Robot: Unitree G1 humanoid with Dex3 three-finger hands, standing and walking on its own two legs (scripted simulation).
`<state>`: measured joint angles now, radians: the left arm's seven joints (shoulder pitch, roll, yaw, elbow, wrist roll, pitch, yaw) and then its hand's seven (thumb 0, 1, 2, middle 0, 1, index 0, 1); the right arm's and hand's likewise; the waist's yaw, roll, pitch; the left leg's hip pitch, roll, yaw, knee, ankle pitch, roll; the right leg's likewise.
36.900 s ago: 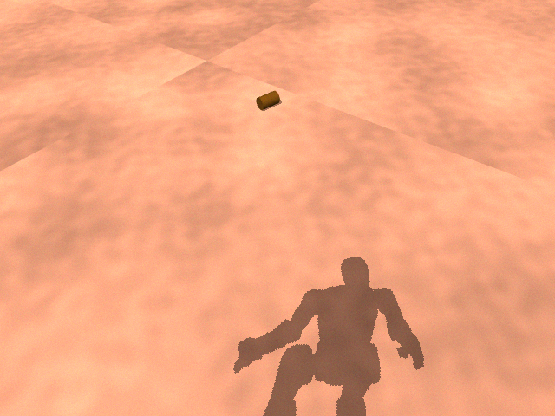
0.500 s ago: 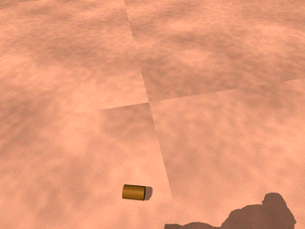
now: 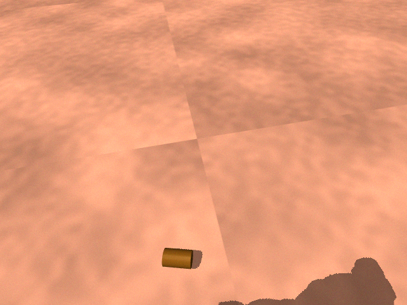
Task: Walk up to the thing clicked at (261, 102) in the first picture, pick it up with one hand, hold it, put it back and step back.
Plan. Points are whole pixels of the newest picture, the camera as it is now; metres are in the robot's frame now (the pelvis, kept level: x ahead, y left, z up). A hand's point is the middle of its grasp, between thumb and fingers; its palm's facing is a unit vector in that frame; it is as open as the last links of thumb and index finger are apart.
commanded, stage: stand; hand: left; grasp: from above
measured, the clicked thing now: (177, 258) +0.47 +0.19 -0.74
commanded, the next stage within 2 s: step back in 1.48 s
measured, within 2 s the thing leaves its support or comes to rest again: neither
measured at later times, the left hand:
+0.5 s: hand out of the picture +0.07 +0.24 -0.16, palm faces +0.03 -0.94 -0.33, open 7.4 cm
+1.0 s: hand out of the picture +0.09 +0.24 -0.16, palm faces +0.01 -0.94 -0.33, open 7.4 cm
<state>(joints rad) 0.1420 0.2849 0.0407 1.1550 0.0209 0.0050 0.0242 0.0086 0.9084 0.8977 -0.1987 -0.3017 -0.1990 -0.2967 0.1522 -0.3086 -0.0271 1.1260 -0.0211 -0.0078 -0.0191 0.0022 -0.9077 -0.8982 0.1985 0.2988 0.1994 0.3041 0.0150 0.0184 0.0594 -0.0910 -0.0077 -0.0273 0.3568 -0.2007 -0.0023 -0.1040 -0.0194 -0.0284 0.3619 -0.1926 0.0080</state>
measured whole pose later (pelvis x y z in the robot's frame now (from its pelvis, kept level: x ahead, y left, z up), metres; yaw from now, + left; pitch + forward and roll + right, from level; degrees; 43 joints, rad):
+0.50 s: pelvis +0.00 +0.00 +0.00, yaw +0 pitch -3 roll +0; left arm 0.10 0.30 0.04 1.17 0.01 0.00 0.01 0.01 0.91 0.90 -0.20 -0.30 -0.20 -0.30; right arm 0.13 -0.32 -0.01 1.14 -0.02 -0.01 -0.01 0.00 -0.91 -0.90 0.20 0.30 0.20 0.30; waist 0.01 0.02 0.05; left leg -0.08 0.00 -0.02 0.33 -0.19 -0.01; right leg -0.10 -0.01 -0.02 0.33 -0.18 0.00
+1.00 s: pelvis +0.01 +0.00 +0.00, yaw -1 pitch -2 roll +0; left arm 0.10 0.31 0.03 1.16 0.01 0.00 0.01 0.01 0.91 0.90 -0.20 -0.30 -0.20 -0.30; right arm 0.12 -0.33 0.00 1.14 -0.01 -0.02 -0.01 0.00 -0.91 -0.90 0.20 0.30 0.20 0.30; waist 0.01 0.02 0.05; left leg -0.08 0.00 -0.02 0.31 -0.19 -0.01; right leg -0.09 -0.01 -0.02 0.32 -0.18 0.00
